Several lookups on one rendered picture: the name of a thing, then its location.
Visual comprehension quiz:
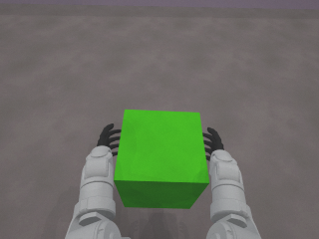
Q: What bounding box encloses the carton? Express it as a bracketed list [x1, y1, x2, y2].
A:
[114, 110, 209, 209]

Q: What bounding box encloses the robot right hand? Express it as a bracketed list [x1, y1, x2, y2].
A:
[202, 127, 224, 161]

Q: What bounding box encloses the robot left hand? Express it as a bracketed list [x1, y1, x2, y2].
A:
[97, 123, 122, 156]

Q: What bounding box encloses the robot right forearm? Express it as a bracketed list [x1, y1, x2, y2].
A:
[209, 149, 261, 238]

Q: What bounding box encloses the left robot upper arm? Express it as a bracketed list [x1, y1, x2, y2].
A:
[65, 219, 122, 239]

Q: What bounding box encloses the robot left forearm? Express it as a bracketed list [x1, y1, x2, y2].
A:
[65, 145, 116, 239]

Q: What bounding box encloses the right robot upper arm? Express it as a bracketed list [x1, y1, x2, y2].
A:
[206, 220, 261, 239]

